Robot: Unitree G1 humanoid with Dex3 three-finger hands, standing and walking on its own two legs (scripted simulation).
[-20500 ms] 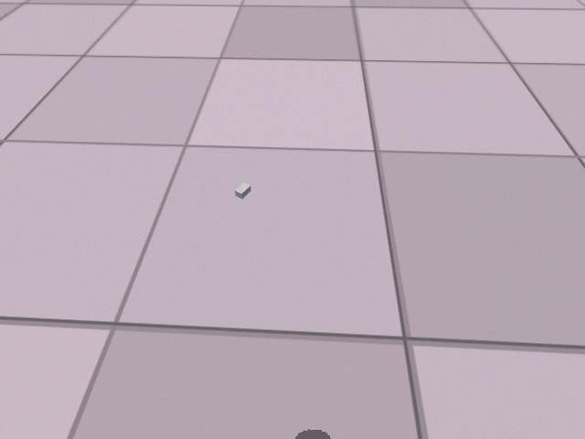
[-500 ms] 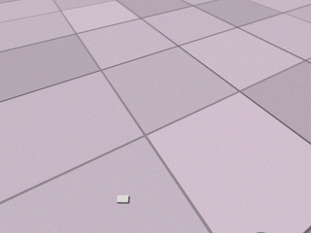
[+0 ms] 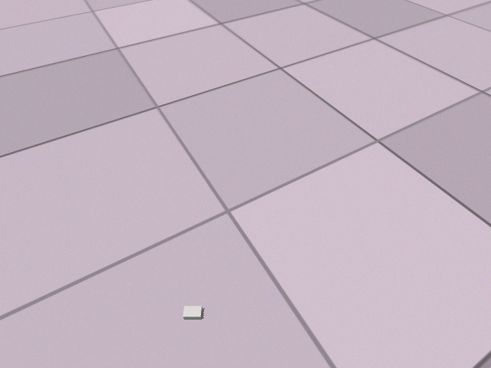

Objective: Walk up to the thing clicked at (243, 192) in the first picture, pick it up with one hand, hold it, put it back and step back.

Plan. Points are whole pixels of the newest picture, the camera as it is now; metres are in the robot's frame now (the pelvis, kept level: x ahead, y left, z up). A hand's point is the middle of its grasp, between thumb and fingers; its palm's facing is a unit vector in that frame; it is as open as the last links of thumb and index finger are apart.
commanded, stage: walk up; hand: left
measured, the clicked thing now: (193, 312) +0.46 +0.23 -0.76
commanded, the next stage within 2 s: none
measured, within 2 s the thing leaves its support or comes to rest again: neither
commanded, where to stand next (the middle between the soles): +0.08 +0.00 m, yaw -1 degrees
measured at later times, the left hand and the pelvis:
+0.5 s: hand out of the picture +0.06 +0.30 -0.17, palm faces +0.04 -0.93 -0.36, open 7.4 cm; pelvis +0.04 +0.03 -0.01, yaw +2 degrees
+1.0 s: hand out of the picture +0.14 +0.26 -0.18, palm faces -0.04 -0.91 -0.40, open 7.3 cm; pelvis +0.05 -0.01 -0.03, yaw +0 degrees
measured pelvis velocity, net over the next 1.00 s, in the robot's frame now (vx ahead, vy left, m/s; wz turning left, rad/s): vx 0.05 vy -0.01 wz -0.01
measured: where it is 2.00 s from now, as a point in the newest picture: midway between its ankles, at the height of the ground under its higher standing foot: outside the picture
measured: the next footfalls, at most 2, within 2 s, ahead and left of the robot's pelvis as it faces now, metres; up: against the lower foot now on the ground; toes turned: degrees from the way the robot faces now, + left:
right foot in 0.96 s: +0.11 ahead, -0.13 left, +0.00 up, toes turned +2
left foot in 1.32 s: +0.02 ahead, +0.13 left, +0.00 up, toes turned +0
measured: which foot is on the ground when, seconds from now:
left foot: down 0.00-0.98, up 1.00-1.00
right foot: down 0.00-0.52, up 0.54-0.94, down 0.96-1.00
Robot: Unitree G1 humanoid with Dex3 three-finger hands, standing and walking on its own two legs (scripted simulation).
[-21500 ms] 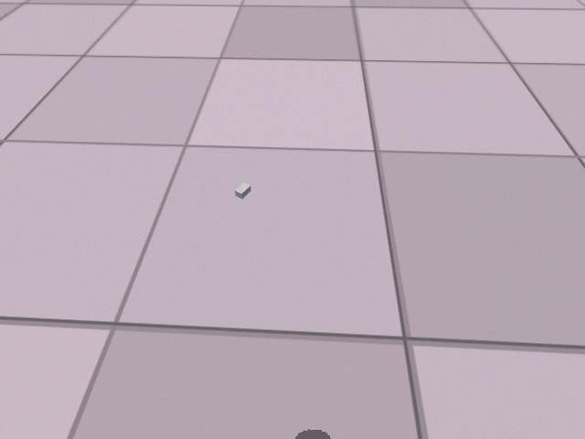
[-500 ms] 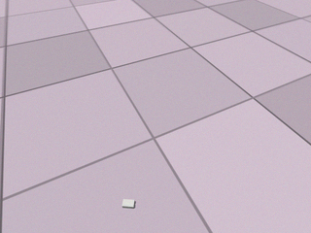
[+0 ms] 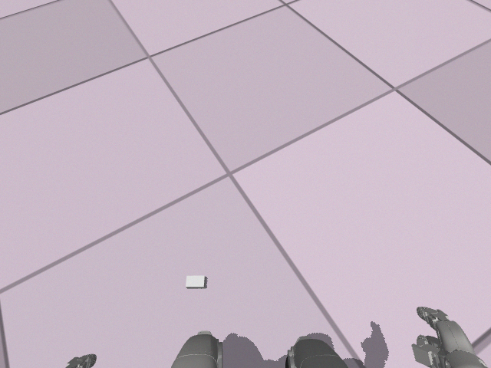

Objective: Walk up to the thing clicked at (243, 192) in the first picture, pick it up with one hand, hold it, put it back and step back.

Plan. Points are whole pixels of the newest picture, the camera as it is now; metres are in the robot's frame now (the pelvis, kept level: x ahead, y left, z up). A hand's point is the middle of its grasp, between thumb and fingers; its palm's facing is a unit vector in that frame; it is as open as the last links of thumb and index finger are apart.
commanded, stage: walk up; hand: left
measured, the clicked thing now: (196, 282) +0.42 +0.24 -0.73
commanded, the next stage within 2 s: none
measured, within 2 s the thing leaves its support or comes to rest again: neither
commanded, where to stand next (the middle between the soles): +0.03 +0.01 m, yaw -1 degrees
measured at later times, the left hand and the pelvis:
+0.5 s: hand out of the picture +0.01 +0.30 -0.12, palm faces +0.06 -0.91 -0.42, open 7.4 cm; pelvis -0.04 +0.01 +0.02, yaw +2 degrees
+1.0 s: hand out of the picture +0.04 +0.32 -0.15, palm faces -0.01 -0.93 -0.37, open 7.4 cm; pelvis -0.04 +0.04 +0.01, yaw +0 degrees
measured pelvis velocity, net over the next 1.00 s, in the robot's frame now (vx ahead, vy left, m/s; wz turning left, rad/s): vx -0.04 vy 0.04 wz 0.00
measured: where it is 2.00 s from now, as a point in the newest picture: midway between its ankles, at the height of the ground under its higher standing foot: outside the picture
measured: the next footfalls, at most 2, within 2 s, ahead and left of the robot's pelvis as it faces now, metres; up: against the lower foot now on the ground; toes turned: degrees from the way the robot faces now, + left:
left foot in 0.32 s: -0.03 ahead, +0.14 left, +0.00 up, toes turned +1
left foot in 0.88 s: +0.08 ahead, +0.17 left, +0.00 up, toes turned +1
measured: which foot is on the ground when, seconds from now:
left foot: up 0.00-0.30, down 0.32-0.60, up 0.62-0.86, down 0.88-1.00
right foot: down 0.00-0.90, up 0.92-1.00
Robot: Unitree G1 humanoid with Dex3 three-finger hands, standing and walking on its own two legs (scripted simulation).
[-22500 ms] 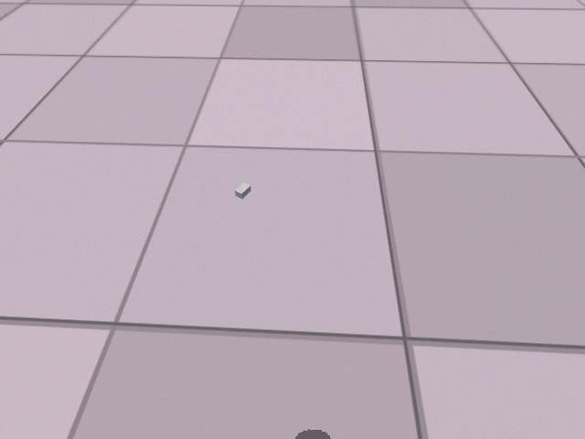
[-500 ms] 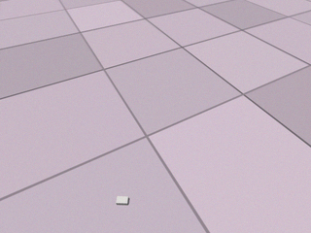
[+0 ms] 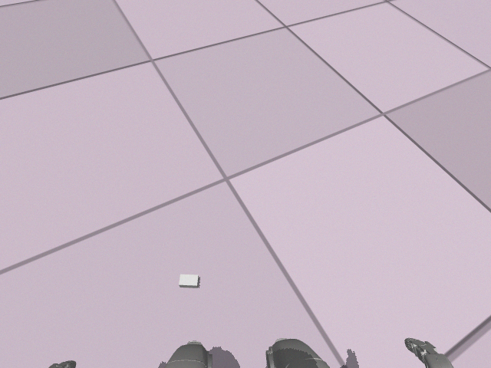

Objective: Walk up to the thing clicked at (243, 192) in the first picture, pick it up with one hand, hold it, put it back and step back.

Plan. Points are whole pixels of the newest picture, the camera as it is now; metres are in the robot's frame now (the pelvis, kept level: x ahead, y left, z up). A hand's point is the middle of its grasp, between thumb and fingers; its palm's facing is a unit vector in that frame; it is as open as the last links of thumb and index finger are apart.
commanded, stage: walk up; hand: left
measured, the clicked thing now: (189, 281) +0.45 +0.19 -0.74
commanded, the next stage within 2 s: none
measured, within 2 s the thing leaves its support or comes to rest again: neither
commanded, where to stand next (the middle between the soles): +0.07 -0.04 m, yaw -1 degrees
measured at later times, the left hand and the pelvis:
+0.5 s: hand out of the picture +0.02 +0.27 -0.12, palm faces -0.05 -0.90 -0.43, open 7.4 cm; pelvis +0.01 -0.01 +0.01, yaw -3 degrees
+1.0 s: hand (99, 352) +0.16 +0.27 -0.16, palm faces -0.09 -0.94 -0.34, open 7.4 cm; pelvis +0.07 +0.01 +0.00, yaw -4 degrees
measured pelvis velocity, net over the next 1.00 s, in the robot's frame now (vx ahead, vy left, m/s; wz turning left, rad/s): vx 0.07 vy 0.01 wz -0.06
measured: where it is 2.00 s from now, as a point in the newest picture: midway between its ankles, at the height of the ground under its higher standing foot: outside the picture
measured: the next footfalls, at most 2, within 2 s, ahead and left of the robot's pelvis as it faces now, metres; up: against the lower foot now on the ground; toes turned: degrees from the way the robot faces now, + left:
right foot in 0.22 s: -0.02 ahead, -0.17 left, +0.00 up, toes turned -2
left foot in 0.60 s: +0.17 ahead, +0.13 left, +0.00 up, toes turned +0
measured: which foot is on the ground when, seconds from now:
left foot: down 0.00-0.26, up 0.28-0.58, down 0.60-1.00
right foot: up 0.00-0.20, down 0.22-0.62, up 0.64-1.00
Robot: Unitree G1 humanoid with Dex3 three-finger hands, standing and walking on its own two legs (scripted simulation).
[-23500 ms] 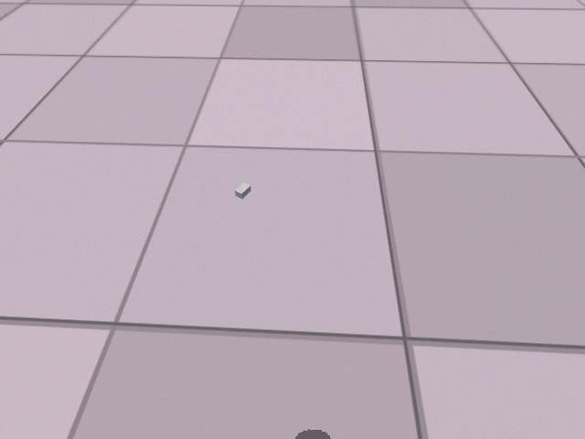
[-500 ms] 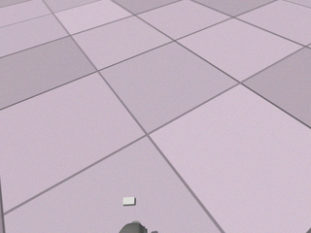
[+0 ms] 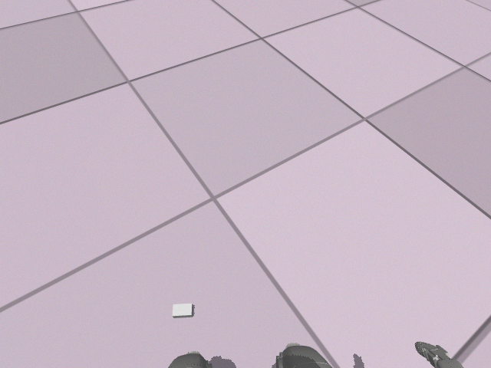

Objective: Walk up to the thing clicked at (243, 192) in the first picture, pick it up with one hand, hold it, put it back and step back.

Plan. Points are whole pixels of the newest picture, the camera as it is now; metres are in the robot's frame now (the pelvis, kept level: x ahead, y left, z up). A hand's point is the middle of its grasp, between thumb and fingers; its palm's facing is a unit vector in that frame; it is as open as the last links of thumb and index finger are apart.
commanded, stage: walk up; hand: left
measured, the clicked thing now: (182, 310) +0.38 +0.21 -0.74
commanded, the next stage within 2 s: none
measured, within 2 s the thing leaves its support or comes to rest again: neither
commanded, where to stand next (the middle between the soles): +0.01 -0.04 m, yaw +3 degrees
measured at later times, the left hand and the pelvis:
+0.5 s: hand out of the picture +0.04 +0.23 -0.14, palm faces +0.04 -0.94 -0.35, open 7.4 cm; pelvis -0.03 -0.04 +0.01, yaw +3 degrees
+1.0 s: hand out of the picture +0.02 +0.24 -0.14, palm faces +0.07 -0.93 -0.37, open 7.4 cm; pelvis -0.02 -0.03 +0.01, yaw +4 degrees
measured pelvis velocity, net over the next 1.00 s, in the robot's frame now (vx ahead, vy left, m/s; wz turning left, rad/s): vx -0.02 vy -0.03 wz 0.08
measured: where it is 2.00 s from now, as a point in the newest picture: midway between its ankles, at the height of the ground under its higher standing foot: outside the picture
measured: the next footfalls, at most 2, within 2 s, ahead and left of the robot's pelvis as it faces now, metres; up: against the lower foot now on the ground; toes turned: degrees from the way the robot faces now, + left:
right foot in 0.06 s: +0.07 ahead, -0.17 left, +0.00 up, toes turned +4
left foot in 0.36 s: +0.00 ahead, +0.08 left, +0.00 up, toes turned +5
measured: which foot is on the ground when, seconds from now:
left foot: down 0.00-0.08, up 0.10-0.34, down 0.36-1.00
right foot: up 0.00-0.04, down 0.06-1.00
